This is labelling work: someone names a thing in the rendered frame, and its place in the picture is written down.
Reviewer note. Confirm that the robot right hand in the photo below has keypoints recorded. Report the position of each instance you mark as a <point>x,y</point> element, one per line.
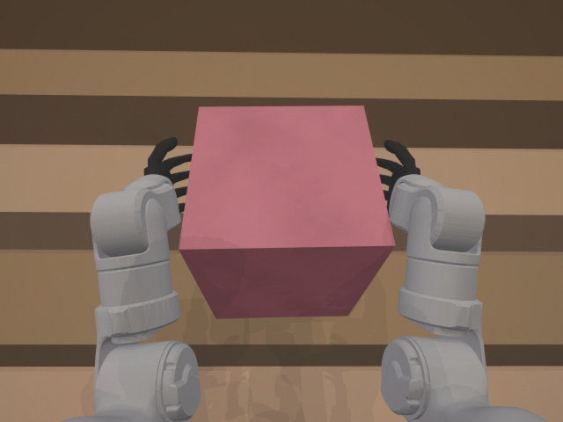
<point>397,170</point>

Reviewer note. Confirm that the right robot upper arm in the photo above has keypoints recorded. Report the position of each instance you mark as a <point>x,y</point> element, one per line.
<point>440,380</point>

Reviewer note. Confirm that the left robot upper arm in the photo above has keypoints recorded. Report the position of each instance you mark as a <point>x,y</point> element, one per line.
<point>151,382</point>

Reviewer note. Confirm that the robot left hand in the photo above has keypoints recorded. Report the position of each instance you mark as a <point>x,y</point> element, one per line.
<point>156,166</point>

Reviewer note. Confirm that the robot right forearm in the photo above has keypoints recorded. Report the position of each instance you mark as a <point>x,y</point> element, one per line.
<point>444,227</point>

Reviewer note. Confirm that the robot left forearm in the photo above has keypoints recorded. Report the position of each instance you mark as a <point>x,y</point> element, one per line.
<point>129,234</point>

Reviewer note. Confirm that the carton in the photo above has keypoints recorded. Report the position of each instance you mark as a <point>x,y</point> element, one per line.
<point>285,214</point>

